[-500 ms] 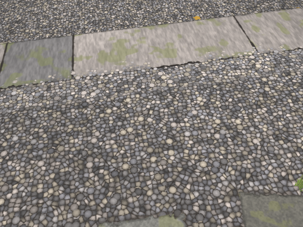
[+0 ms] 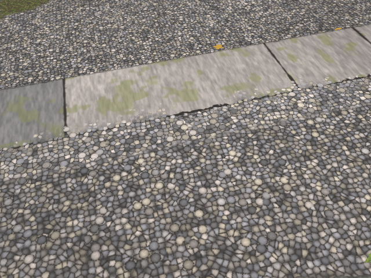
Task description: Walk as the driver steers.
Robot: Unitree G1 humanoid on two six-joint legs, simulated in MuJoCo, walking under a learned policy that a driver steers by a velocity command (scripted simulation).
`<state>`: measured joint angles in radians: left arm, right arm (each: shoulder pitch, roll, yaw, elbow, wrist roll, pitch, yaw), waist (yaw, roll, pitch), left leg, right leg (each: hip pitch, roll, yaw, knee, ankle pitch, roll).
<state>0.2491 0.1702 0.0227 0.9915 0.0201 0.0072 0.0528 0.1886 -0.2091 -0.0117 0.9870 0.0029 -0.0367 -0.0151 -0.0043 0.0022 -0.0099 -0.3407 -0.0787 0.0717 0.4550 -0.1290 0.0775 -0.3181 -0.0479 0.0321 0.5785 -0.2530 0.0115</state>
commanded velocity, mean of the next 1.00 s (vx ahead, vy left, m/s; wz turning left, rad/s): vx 0.47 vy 0.00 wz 0.00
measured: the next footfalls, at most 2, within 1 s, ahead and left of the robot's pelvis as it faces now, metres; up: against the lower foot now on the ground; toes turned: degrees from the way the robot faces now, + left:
right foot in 0.68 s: +0.19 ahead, -0.18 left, +0.00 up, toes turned -4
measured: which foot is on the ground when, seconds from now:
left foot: down 0.00-0.66, up 0.68-1.00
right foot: down 0.00-0.40, up 0.42-0.66, down 0.68-1.00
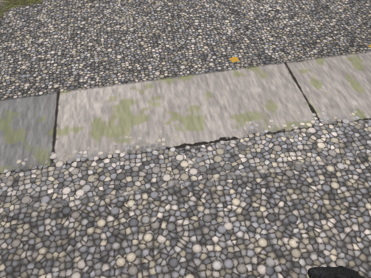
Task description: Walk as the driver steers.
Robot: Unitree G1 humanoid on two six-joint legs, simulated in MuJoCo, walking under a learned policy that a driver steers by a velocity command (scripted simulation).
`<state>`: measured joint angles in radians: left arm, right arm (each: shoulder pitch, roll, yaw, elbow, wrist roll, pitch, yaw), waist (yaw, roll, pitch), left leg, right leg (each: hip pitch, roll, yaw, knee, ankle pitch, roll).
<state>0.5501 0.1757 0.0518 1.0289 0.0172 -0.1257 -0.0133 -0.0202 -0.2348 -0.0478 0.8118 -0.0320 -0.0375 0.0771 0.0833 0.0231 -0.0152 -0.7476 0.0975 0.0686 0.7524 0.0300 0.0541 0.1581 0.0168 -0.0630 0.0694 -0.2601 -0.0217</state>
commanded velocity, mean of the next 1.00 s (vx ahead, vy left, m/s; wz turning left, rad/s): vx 0.94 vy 0.00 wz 0.31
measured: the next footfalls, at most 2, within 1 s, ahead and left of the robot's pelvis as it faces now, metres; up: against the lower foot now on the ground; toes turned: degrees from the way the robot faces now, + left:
left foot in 0.12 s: +0.31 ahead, +0.12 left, +0.00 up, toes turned +6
right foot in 0.60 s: +0.77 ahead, -0.04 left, +0.00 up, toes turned +0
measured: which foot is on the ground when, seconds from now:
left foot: up 0.00-0.10, down 0.12-0.62, up 0.64-1.00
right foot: down 0.00-0.14, up 0.16-0.58, down 0.60-1.00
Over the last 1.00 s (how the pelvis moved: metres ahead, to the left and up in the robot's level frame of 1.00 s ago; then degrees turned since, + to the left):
0.31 -0.08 0.00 0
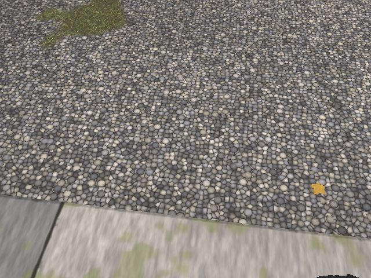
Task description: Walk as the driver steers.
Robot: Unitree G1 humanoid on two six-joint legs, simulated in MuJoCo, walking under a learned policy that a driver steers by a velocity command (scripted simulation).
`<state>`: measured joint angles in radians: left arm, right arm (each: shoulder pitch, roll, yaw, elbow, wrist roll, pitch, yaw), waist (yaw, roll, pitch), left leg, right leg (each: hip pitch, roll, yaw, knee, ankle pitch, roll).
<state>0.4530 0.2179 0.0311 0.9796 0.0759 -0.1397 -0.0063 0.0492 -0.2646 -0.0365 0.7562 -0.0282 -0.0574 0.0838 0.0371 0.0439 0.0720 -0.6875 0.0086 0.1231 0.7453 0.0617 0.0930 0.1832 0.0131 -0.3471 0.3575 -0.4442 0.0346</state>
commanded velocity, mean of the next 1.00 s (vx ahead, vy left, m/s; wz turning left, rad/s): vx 0.12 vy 0.00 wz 0.06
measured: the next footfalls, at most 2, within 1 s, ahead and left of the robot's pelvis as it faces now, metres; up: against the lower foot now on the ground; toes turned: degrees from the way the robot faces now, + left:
left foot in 0.04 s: +0.23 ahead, +0.04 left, +0.00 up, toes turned +0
right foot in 0.42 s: +0.38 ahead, -0.13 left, +0.00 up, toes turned +26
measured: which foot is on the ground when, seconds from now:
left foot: up 0.00-0.02, down 0.04-0.62, up 0.64-0.88, down 0.90-1.00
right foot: down 0.00-0.00, up 0.02-0.40, down 0.42-0.92, up 0.94-1.00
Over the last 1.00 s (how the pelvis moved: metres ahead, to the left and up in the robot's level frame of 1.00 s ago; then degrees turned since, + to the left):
0.90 0.08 -0.02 20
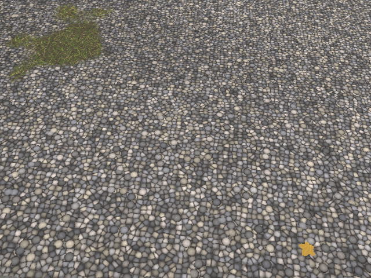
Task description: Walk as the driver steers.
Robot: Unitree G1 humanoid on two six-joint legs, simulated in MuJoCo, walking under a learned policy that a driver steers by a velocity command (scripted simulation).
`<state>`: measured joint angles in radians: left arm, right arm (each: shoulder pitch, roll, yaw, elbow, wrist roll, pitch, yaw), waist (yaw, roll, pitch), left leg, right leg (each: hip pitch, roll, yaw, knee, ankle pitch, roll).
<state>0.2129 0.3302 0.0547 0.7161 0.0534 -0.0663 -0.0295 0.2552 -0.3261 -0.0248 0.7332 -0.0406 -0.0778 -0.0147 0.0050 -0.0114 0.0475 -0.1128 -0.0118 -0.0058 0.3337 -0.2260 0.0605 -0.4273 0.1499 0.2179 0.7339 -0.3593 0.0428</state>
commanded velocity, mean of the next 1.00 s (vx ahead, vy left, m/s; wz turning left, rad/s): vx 0.00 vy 0.00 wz -0.06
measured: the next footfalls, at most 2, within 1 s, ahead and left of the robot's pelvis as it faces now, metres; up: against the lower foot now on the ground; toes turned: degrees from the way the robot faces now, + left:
right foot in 0.36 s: +0.02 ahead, -0.17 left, +0.00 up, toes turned -25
left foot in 1.00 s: +0.12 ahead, +0.09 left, +0.00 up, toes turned +4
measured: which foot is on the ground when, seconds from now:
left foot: down 0.00-0.38, up 0.40-0.98, down 1.00-1.00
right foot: up 0.00-0.34, down 0.36-1.00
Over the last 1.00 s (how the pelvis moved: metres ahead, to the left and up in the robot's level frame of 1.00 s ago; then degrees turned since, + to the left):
0.26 -0.03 0.03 1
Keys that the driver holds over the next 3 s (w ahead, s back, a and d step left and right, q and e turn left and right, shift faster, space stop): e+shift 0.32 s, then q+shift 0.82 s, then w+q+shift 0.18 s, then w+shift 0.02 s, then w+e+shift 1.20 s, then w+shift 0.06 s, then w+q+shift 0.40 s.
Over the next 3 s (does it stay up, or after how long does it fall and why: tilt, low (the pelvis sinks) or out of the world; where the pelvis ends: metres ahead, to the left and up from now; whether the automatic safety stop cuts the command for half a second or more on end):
stays up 1.25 -0.06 -0.20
